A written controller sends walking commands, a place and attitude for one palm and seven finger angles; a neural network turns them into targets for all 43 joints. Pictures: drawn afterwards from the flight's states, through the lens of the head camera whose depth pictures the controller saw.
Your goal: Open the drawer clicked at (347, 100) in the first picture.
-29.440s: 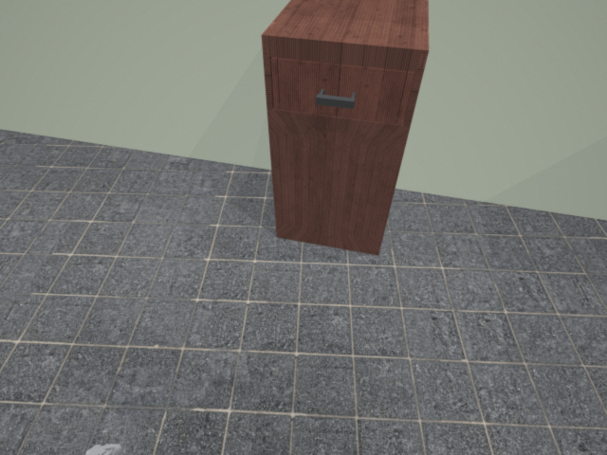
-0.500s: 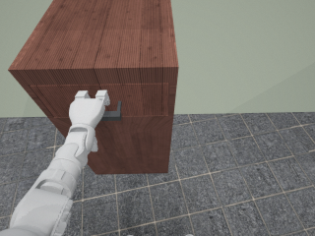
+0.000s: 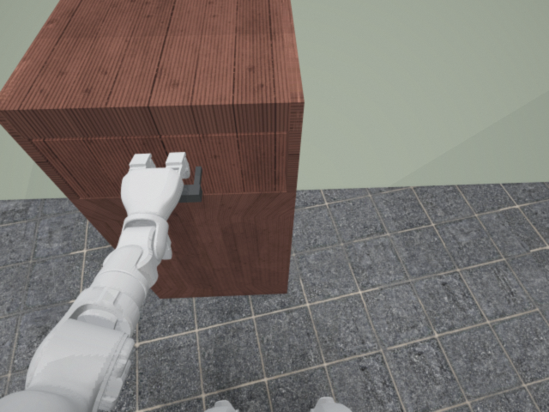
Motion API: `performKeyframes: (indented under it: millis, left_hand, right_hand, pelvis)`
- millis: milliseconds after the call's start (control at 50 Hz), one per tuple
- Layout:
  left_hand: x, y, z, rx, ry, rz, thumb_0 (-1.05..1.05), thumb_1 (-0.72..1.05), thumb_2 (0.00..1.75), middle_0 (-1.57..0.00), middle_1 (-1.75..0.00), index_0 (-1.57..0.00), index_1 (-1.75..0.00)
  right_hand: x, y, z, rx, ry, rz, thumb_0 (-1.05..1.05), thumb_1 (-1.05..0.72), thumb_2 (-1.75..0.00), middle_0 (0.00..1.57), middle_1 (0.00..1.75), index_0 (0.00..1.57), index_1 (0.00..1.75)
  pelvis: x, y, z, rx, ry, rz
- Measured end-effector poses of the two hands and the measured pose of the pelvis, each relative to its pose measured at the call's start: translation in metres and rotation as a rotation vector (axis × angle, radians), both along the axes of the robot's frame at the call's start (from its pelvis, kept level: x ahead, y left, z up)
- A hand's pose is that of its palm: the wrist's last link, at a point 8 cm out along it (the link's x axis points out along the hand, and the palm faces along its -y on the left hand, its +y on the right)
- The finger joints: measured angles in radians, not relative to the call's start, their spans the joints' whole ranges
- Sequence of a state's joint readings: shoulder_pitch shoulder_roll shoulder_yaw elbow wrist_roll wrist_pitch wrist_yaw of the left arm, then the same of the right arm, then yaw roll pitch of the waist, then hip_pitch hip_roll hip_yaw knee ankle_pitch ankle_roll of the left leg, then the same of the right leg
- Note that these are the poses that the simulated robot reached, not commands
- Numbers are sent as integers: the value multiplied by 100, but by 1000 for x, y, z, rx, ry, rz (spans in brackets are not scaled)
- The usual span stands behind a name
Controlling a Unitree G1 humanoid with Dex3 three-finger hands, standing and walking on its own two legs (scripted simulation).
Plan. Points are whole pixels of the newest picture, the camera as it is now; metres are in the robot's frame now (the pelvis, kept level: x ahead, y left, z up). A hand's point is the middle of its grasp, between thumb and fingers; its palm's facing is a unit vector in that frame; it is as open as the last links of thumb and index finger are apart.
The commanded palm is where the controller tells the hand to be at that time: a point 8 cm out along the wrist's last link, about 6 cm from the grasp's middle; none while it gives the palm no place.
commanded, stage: lower the fingers behind the handle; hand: left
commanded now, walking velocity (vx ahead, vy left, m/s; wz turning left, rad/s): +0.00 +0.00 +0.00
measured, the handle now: (170, 183) +0.49 +0.18 -0.01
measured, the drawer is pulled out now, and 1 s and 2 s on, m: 0.00 0.00 0.06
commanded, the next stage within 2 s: close the thumb around the handle in 0.60 s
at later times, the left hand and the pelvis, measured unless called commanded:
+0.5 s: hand (168, 217) +0.44 +0.18 -0.03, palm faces +0.00 -0.01 -1.00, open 13.9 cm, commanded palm +0.42 +0.19 +0.03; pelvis -0.01 +0.00 -0.02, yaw +0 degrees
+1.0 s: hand (169, 214) +0.44 +0.18 -0.03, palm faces -0.02 -0.01 -1.00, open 11.3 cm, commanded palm +0.42 +0.19 +0.03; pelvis +0.00 +0.00 -0.01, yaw +0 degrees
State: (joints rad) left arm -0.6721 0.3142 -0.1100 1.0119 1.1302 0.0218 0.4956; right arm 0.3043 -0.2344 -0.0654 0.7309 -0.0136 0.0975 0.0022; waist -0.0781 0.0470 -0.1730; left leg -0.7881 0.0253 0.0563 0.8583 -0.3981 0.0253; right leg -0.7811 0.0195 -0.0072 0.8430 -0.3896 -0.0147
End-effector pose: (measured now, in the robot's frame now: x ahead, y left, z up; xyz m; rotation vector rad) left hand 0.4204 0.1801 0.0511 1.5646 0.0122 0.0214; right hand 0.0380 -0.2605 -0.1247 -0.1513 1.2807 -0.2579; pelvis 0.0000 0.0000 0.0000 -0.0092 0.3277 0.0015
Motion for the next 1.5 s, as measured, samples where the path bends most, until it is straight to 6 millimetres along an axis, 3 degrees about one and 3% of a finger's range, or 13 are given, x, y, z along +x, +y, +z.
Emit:
performKeyframes:
  millis: [200, 360, 540, 800, 960, 1320, 1500]
  left_hand:
    - [2, -2, -3, 6, 23, 6, 0, -49, 30, -29, -127, -32, -120]
    - [-5, -1, -25, -9, 53, -11, 0, -49, 30, -29, -123, -32, -120]
    - [-2, -2, -27, 0, 4, 3, -1, -49, 30, -32, -122, -32, -120]
    - [4, -1, -22, -13, 51, 3, 0, -46, 31, -33, -122, -32, -120]
    - [2, -1, -26, -10, 25, -2, 0, -19, 43, -34, -124, -34, -123]
    - [9, -1, -26, -16, 46, -1, 0, 70, 81, -39, -133, -41, -133]
    - [8, -1, -28, -9, 42, -5, -1, 76, 85, -39, -135, -42, -134]
  right_hand:
    - [4, -2, -1, -13, -25, 14, 0, -91, -90, 20, 30, 20, 30]
    - [-5, -6, -7, -28, -15, 8, 0, -91, -90, 20, 30, 20, 30]
    - [-16, -2, -16, -11, 38, 0, 0, -91, -90, 20, 30, 20, 30]
    - [-14, -1, -9, -14, 26, -15, 0, -91, -90, 20, 30, 20, 30]
    - [-7, -4, -11, -17, 29, -3, 0, -91, -90, 20, 30, 20, 30]
    - [6, -1, -8, -17, 13, 0, 0, -91, -90, 20, 30, 20, 30]
    - [1, -1, -10, -15, 28, -8, 0, -91, -90, 20, 30, 20, 30]
  pelvis:
    - [-4, -3, -4, 2, 9, 2]
    - [-8, -3, -12, -1, 32, 3]
    - [-8, -2, -15, -4, 42, 6]
    - [-3, -2, -9, -2, 35, -1]
    - [0, -1, -12, -4, 42, 3]
    - [5, -1, -9, -4, 41, 1]
    - [5, -1, -10, -4, 45, -1]
